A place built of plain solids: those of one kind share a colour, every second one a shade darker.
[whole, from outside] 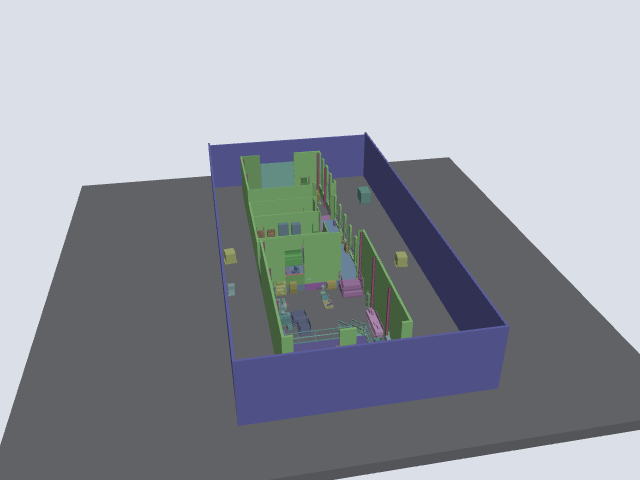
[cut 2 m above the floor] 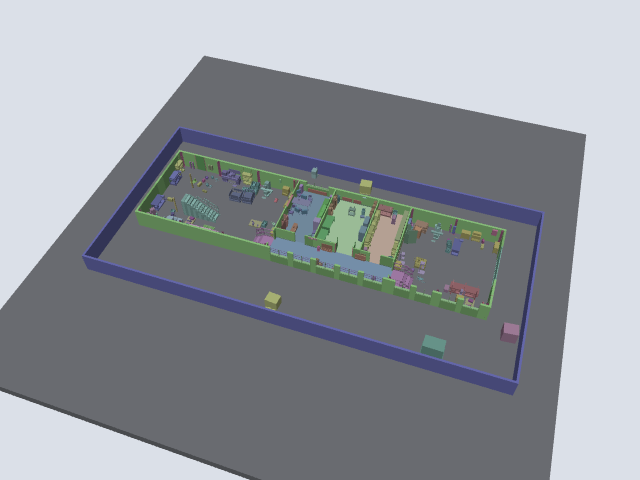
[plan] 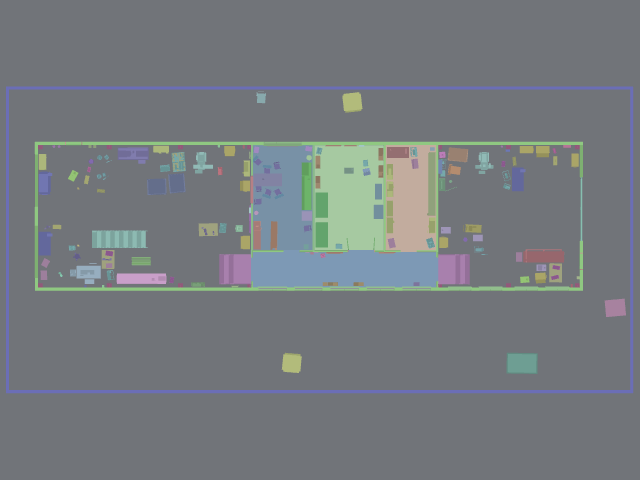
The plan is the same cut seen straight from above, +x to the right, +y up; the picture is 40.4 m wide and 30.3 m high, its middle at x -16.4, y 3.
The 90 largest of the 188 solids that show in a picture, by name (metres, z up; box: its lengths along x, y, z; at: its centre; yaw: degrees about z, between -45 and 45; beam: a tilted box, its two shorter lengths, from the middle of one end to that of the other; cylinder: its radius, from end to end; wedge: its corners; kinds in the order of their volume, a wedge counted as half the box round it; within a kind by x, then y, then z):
{
 "yard_bound_1": {"box": [0.2, 19.36, 5.85], "at": [-36.12, 3.01, 2.88]},
 "yard_bound_2": {"box": [39.6, 0.2, 5.85], "at": [-16.42, -6.57, 2.88]},
 "yard_bound_3": {"box": [39.6, 0.2, 5.85], "at": [-16.42, 12.59, 2.88]},
 "yard_bound_4": {"box": [0.2, 19.36, 5.55], "at": [3.28, 3.01, 2.73]},
 "wall_1": {"box": [0.2, 0.81, 5.85], "at": [-34.3, 0.2, 2.88]},
 "wall_2": {"box": [0.2, 3.31, 4.0], "at": [-34.3, 2.25, 1.95]},
 "wall_3": {"box": [0.2, 1.21, 5.85], "at": [-34.3, 4.5, 2.88]},
 "wall_4": {"box": [0.2, 3.31, 4.0], "at": [-34.3, 6.75, 1.95]},
 "wall_5": {"box": [0.2, 0.81, 5.85], "at": [-34.3, 8.8, 2.88]},
 "wall_6": {"box": [13.7, 0.2, 5.85], "at": [-27.55, -0.1, 2.88]},
 "wall_7": {"box": [13.7, 0.2, 5.85], "at": [-27.55, 9.1, 2.88]},
 "wall_8": {"box": [0.06, 3.07, 5.85], "at": [-20.73, 3.77, 2.88]},
 "wall_9": {"box": [0.06, 1.96, 5.85], "at": [-20.73, 8.03, 2.88]},
 "wall_10": {"box": [0.06, 3.01, 3.02], "at": [-20.67, 3.8, 2.17]},
 "wall_11": {"box": [0.06, 1.96, 3.02], "at": [-20.67, 8.03, 2.17]},
 "wall_12": {"box": [0.41, 0.2, 3.73], "at": [-20.5, -0.1, 1.81]},
 "wall_13": {"box": [0.76, 0.2, 3.73], "at": [-20.32, 9.1, 1.81]},
 "wall_14": {"box": [2.0, 0.06, 3.73], "at": [-19.7, 2.27, 1.81]},
 "wall_15": {"box": [1.81, 0.2, 1.08], "at": [-19.4, -0.1, 0.49]},
 "wall_16": {"box": [2.41, 0.2, 1.63], "at": [-18.75, 9.1, 0.77]},
 "wall_17": {"box": [0.51, 0.2, 3.73], "at": [-18.25, -0.1, 1.81]},
 "wall_18": {"box": [0.76, 0.2, 3.73], "at": [-17.18, 9.1, 1.81]},
 "wall_19": {"box": [1.76, 0.2, 1.08], "at": [-17.12, -0.1, 0.49]},
 "wall_20": {"box": [0.06, 6.7, 3.73], "at": [-16.83, 5.65, 1.81]},
 "wall_21": {"box": [0.06, 6.7, 3.73], "at": [-16.77, 5.65, 1.81]},
 "wall_22": {"box": [0.51, 0.2, 3.73], "at": [-16.0, -0.1, 1.81]},
 "wall_23": {"box": [2.21, 0.06, 3.73], "at": [-15.75, 2.27, 1.81]},
 "wall_24": {"box": [1.81, 0.2, 1.08], "at": [-14.85, -0.1, 0.49]},
 "wall_25": {"box": [4.5, 0.2, 3.73], "at": [-14.55, 9.1, 1.81]},
 "wall_26": {"box": [0.51, 0.2, 3.73], "at": [-13.7, -0.1, 1.81]},
 "wall_27": {"box": [1.76, 0.2, 1.08], "at": [-12.57, -0.1, 0.49]},
 "wall_28": {"box": [0.06, 6.7, 3.73], "at": [-12.33, 5.65, 1.81]},
 "wall_29": {"box": [0.06, 6.7, 3.73], "at": [-12.27, 5.65, 1.81]},
 "wall_30": {"box": [1.06, 0.06, 3.73], "at": [-11.83, 2.27, 1.81]},
 "wall_31": {"box": [0.51, 0.2, 3.73], "at": [-11.45, -0.1, 1.81]},
 "wall_32": {"box": [3.3, 0.2, 3.73], "at": [-10.65, 9.1, 1.81]},
 "wall_33": {"box": [1.81, 0.2, 1.08], "at": [-10.3, -0.1, 0.49]},
 "wall_34": {"box": [1.3, 0.06, 3.73], "at": [-9.65, 2.27, 1.81]},
 "wall_35": {"box": [0.41, 0.2, 3.73], "at": [-9.2, -0.1, 1.81]},
 "wall_36": {"box": [0.06, 6.7, 3.73], "at": [-9.03, 5.65, 1.81]},
 "wall_37": {"box": [0.06, 6.76, 5.15], "at": [-8.97, 5.62, 2.52]},
 "wall_38": {"box": [0.71, 0.2, 5.15], "at": [-8.65, -0.1, 2.52]},
 "wall_39": {"box": [1.46, 0.2, 1.15], "at": [-7.58, -0.1, 0.53]},
 "wall_40": {"box": [0.51, 0.2, 5.15], "at": [-6.6, -0.1, 2.52]},
 "wall_41": {"box": [1.46, 0.2, 1.15], "at": [-5.62, -0.1, 0.53]},
 "wall_42": {"box": [0.81, 0.2, 5.15], "at": [-4.5, -0.1, 2.52]},
 "wall_43": {"box": [9.2, 0.2, 5.15], "at": [-4.4, 9.1, 2.52]},
 "wall_44": {"box": [1.46, 0.2, 1.15], "at": [-3.38, -0.1, 0.53]},
 "wall_45": {"box": [0.51, 0.2, 5.15], "at": [-2.4, -0.1, 2.52]},
 "wall_46": {"box": [1.46, 0.2, 1.15], "at": [-1.43, -0.1, 0.53]},
 "wall_47": {"box": [0.91, 0.2, 5.15], "at": [-0.25, -0.1, 2.52]},
 "wall_48": {"box": [0.2, 3.16, 5.15], "at": [0.1, 1.38, 2.52]},
 "wall_49": {"box": [0.2, 2.26, 5.15], "at": [0.1, 8.07, 2.52]},
 "raised_floor_inspect_1": {"box": [4.63, 6.83, 0.73], "at": [-14.55, 5.65, 0.32]},
 "raised_floor_corridor_1": {"box": [11.83, 2.43, 0.73], "at": [-14.85, 1.15, 0.32]},
 "raised_floor_mess_1": {"box": [4.03, 6.83, 0.73], "at": [-18.75, 5.65, 0.32]},
 "raised_floor_crib_1": {"box": [3.43, 6.83, 0.73], "at": [-10.65, 5.65, 0.32]},
 "beyond_oil_tank_1": {"box": [1.96, 1.32, 0.13], "at": [-3.64, -4.79, 0.01], "yaw": -0.8},
 "beyond_oil_tank_2": {"box": [1.7, 1.17, 1.35], "at": [-3.64, -4.79, 0.62], "yaw": -0.8},
 "beyond_oil_tank_3": {"box": [1.8, 1.16, 1.4], "at": [-3.64, -4.79, 0.64], "yaw": -0.8},
 "door_landing_1": {"box": [0.32, 1.9, 0.39], "at": [-22.3, 1.15, 0.14]},
 "door_landing_2": {"box": [0.32, 1.9, 0.56], "at": [-22.0, 1.15, 0.23]},
 "door_landing_3": {"box": [1.1, 1.9, 0.73], "at": [-21.31, 1.15, 0.32]},
 "door_landing_4": {"box": [1.1, 1.9, 0.73], "at": [-8.39, 1.15, 0.32]},
 "door_landing_5": {"box": [0.32, 1.9, 0.56], "at": [-7.7, 1.15, 0.23]},
 "door_landing_6": {"box": [0.32, 1.9, 0.39], "at": [-7.4, 1.15, 0.14]},
 "raised_floor_steel_grating_1": {"box": [2.6, 6.5, 0.2], "at": [-32.9, 5.75, 2.7]},
 "beyond_tote_tank_1": {"box": [1.18, 0.98, 1.02], "at": [-18.18, -4.77, 0.63], "yaw": -5.4},
 "beyond_tote_tank_2": {"box": [1.18, 0.98, 1.02], "at": [-14.36, 11.68, 0.63], "yaw": 6.4},
 "tall_cupboard_1": {"box": [0.6, 0.9, 1.9], "at": [-12.71, 4.77, 1.73]},
 "tall_cupboard_2": {"box": [0.45, 1.0, 2.0], "at": [-12.71, 6.05, 1.78]},
 "beyond_pallets_1": {"box": [1.27, 1.06, 1.34], "at": [2.24, -1.29, 0.66], "yaw": 5.1},
 "kitchenette_1": {"box": [0.6, 3.0, 0.68], "at": [-17.24, 6.39, 1.12]},
 "roll_cab_1": {"box": [0.46, 0.85, 0.74], "at": [-21.05, 2.84, 0.48]},
 "roll_cab_2": {"box": [0.85, 0.46, 0.74], "at": [-3.36, 8.71, 0.48]},
 "roll_cab_3": {"box": [0.85, 0.46, 0.75], "at": [-2.34, 8.71, 0.48]},
 "roll_cab_4": {"box": [0.46, 0.85, 0.72], "at": [-0.29, 8.04, 0.47]},
 "surface_grinder_1": {"box": [1.5, 0.78, 0.61], "at": [-31.0, 0.98, 0.44]},
 "surface_grinder_2": {"box": [0.61, 0.31, 1.76], "at": [-30.95, 0.37, 0.83]},
 "stillage_1": {"box": [1.08, 0.88, 0.42], "at": [-26.7, 6.36, 0.16], "yaw": 1.7},
 "stillage_2": {"box": [0.88, 1.08, 0.59], "at": [-25.43, 6.58, 0.25], "yaw": 4.8},
 "roller_shutter_1": {"box": [0.06, 3.86, 4.05], "at": [0.12, 4.95, 1.98]},
 "fridge_tall_1": {"box": [0.64, 0.6, 1.9], "at": [-17.23, 4.52, 1.58]},
 "pallet_stack_1": {"box": [1.12, 0.73, 0.86], "at": [-7.69, 8.38, 0.38], "yaw": -5.5},
 "centre_lathe_long_1": {"box": [3.1, 0.65, 0.33], "at": [-27.67, 0.55, 0.79]},
 "centre_lathe_1": {"box": [1.9, 0.38, 0.38], "at": [-28.19, 8.45, 0.71]},
 "centre_lathe_2": {"box": [1.83, 0.68, 0.24], "at": [-28.19, 8.45, 0.72]},
 "shelving_run_1": {"box": [0.45, 3.91, 0.22], "at": [-9.34, 6.53, 1.94]},
 "wheelie_bin_1": {"box": [0.62, 0.51, 1.12], "at": [-7.85, 7.4, 0.51], "yaw": -8.8},
 "bar_rack_1": {"box": [2.59, 0.71, 0.13], "at": [-2.28, 1.93, 0.92]}
}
